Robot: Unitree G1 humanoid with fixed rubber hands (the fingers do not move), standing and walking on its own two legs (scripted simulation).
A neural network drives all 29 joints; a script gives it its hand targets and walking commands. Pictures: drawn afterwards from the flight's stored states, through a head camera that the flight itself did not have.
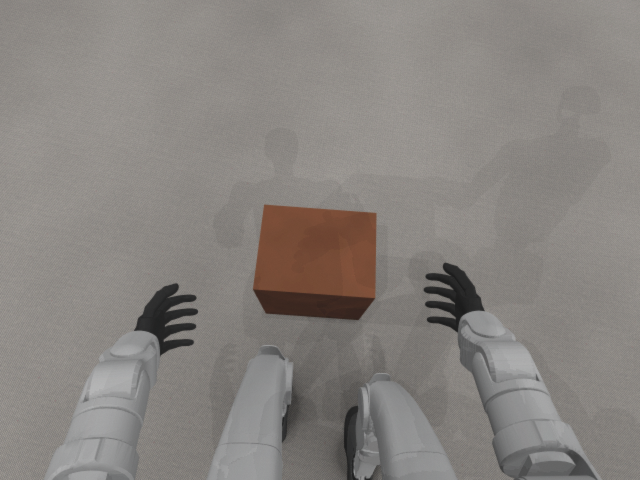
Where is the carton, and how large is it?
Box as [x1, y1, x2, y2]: [253, 205, 376, 319]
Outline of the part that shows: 264,205 253,290 265,312 358,319 374,298 376,213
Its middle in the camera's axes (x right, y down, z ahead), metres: -0.02 +0.08 +1.00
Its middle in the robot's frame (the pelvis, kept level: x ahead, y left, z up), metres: +0.50 +0.03 -0.53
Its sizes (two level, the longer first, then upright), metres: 0.263 0.202 0.287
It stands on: the floor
